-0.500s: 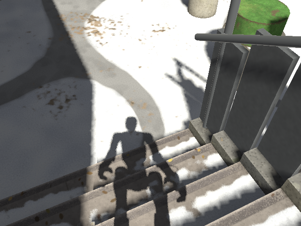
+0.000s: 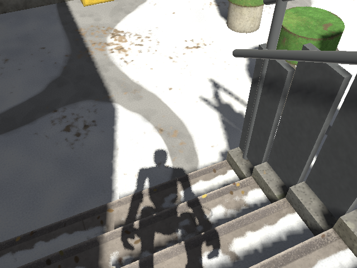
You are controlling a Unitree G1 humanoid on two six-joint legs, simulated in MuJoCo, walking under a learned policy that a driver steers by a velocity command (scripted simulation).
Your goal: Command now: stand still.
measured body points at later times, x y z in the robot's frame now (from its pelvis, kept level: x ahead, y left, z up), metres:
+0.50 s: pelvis +0.00 +0.01 -0.02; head -0.01 +0.02 +0.43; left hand +0.00 +0.26 -0.18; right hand -0.05 -0.22 -0.17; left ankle -0.03 +0.11 -0.74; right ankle +0.01 -0.08 -0.74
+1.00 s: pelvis +0.18 -0.06 -0.06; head +0.20 -0.06 +0.39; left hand +0.11 +0.20 -0.20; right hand +0.23 -0.33 -0.20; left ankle +0.19 +0.08 -0.71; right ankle +0.12 -0.14 -0.74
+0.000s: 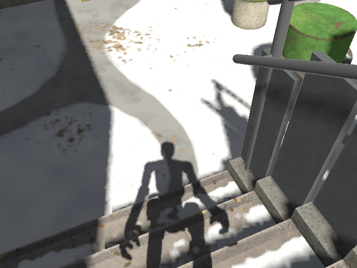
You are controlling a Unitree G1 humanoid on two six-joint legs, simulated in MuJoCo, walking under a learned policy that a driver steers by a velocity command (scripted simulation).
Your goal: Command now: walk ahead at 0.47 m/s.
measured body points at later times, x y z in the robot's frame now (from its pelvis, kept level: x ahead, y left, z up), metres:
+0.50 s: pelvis +0.28 -0.04 -0.16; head +0.28 -0.05 +0.29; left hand +0.39 +0.21 -0.29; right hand +0.19 -0.28 -0.31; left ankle +0.15 +0.04 -0.86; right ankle +0.46 -0.19 -0.83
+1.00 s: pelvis +0.58 -0.14 -0.30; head +0.58 -0.16 +0.15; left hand +0.51 +0.09 -0.44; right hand +0.66 -0.38 -0.45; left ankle +0.69 +0.03 -0.97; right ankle +0.56 -0.20 -1.03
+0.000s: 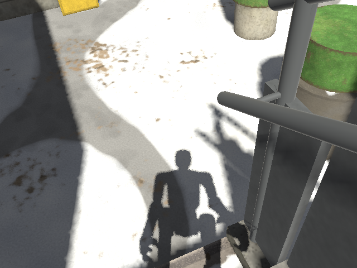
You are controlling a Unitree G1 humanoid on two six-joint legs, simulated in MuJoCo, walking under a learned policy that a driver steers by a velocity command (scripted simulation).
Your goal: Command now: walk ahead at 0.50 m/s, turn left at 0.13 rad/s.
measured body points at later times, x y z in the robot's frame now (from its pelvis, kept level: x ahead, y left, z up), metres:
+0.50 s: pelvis +0.26 +0.08 -0.17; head +0.26 +0.07 +0.28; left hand +0.26 +0.31 -0.31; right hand +0.23 -0.18 -0.32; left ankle +0.22 +0.14 -0.90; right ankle +0.28 -0.06 -0.73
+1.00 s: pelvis +0.53 +0.15 -0.27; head +0.54 +0.16 +0.18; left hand +0.53 +0.37 -0.40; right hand +0.47 -0.11 -0.39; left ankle +0.39 +0.19 -0.84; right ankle +0.55 -0.04 -1.00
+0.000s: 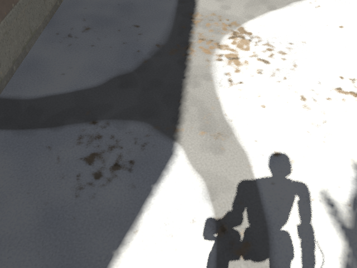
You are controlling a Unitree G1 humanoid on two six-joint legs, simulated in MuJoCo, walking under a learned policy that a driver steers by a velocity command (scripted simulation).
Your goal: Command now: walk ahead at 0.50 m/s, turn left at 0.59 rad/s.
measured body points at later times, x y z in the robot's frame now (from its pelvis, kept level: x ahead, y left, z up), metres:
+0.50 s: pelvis +0.37 +0.00 -0.21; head +0.40 +0.03 +0.23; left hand +0.30 +0.23 -0.37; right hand +0.56 -0.25 -0.29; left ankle +0.47 +0.08 -0.94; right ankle +0.17 -0.18 -0.79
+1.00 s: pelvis +0.63 -0.07 -0.24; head +0.66 -0.09 +0.21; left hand +0.77 +0.18 -0.35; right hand +0.79 -0.35 -0.34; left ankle +0.65 +0.09 -0.90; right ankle +0.70 -0.15 -0.97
